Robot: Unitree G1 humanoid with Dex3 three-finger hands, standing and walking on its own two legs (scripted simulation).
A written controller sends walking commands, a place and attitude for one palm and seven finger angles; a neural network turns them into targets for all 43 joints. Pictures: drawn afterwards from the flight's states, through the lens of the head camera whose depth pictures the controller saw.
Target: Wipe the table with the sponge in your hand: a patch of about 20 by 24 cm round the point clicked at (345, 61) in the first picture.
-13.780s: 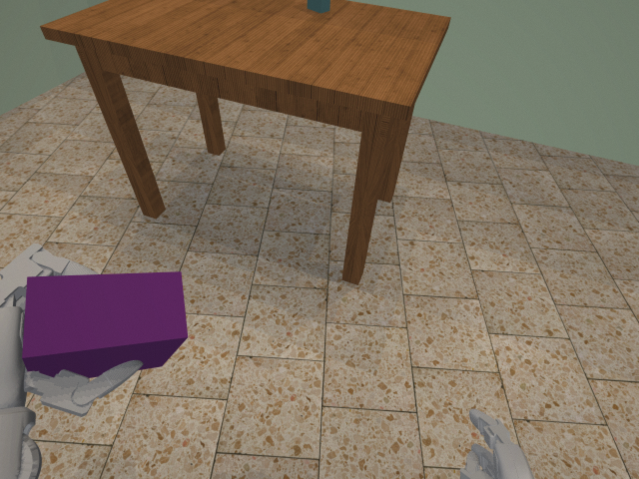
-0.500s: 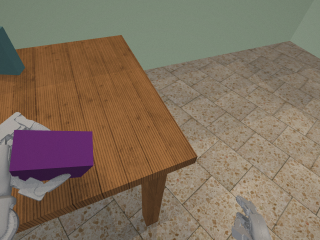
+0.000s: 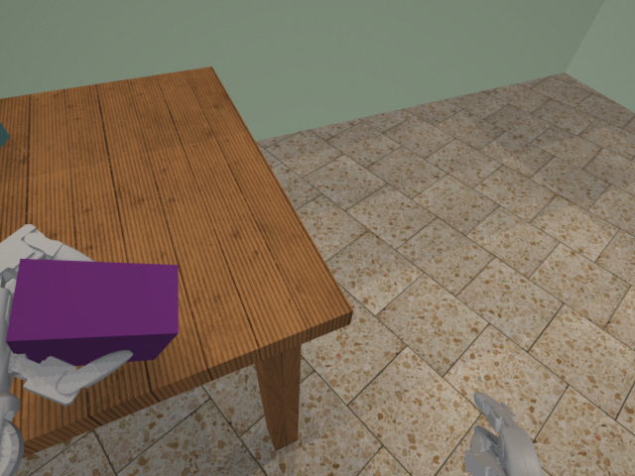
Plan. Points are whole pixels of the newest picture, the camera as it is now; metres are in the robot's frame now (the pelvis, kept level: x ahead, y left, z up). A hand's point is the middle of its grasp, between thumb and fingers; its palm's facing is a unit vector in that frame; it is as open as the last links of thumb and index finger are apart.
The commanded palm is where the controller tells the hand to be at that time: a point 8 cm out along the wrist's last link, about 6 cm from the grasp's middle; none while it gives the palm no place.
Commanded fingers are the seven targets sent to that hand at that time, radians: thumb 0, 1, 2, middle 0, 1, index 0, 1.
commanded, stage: shuffle to correct the standing spot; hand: left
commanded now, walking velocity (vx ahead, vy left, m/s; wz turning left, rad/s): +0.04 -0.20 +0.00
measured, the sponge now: (121, 317) +0.23 +0.21 +0.14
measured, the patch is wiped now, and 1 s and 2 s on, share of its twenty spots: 0.00 0.00 0.00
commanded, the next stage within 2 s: come to a stop and stand still in 1.08 s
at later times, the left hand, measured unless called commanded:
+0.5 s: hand (86, 317) +0.22 +0.24 +0.16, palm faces +0.33 -0.86 -0.40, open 10.6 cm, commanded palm +0.16 +0.27 +0.18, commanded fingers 0.00 0.10 1.30 -1.20 -1.60 -1.20 -1.60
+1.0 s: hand (107, 301) +0.23 +0.22 +0.16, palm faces +0.31 -0.86 -0.42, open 10.6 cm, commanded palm +0.16 +0.26 +0.18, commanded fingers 0.00 0.10 1.30 -1.20 -1.60 -1.20 -1.60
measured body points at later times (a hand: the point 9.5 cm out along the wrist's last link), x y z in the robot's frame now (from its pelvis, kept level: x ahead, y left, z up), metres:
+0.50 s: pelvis +0.00 -0.01 -0.01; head +0.03 +0.01 +0.44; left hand +0.19 +0.28 +0.18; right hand +0.17 -0.24 -0.08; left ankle +0.02 +0.12 -0.74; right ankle -0.02 -0.09 -0.74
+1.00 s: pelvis +0.00 -0.02 +0.00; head +0.04 +0.01 +0.45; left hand +0.21 +0.27 +0.18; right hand +0.17 -0.24 -0.07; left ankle +0.00 +0.09 -0.74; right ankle +0.00 -0.13 -0.66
